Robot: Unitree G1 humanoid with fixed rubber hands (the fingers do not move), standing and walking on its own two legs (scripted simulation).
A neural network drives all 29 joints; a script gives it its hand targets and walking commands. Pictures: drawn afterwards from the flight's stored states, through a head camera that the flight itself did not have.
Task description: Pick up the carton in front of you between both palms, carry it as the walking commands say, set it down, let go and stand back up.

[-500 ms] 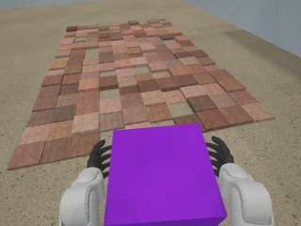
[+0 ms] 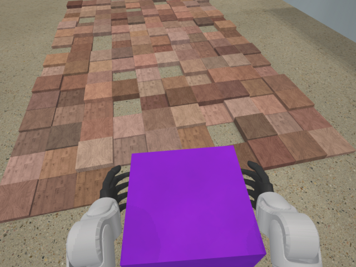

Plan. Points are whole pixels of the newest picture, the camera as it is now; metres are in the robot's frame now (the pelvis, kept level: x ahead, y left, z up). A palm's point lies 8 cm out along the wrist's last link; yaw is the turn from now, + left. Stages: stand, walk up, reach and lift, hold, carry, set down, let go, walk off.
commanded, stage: carry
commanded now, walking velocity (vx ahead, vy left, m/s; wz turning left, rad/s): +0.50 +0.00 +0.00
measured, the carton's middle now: (188, 220) +0.24 +0.00 +0.00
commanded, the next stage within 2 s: none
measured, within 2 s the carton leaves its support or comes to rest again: neither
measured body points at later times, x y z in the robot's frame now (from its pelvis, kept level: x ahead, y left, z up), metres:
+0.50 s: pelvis +0.34 -0.03 -0.01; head +0.37 -0.04 +0.44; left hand +0.67 +0.14 +0.13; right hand +0.70 -0.16 +0.13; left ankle +0.18 +0.07 -0.63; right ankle +0.42 -0.10 -0.73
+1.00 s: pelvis +0.67 +0.00 +0.04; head +0.78 +0.00 +0.48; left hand +1.06 +0.14 +0.14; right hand +1.04 -0.16 +0.14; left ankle +0.68 +0.10 -0.69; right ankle +0.61 -0.12 -0.62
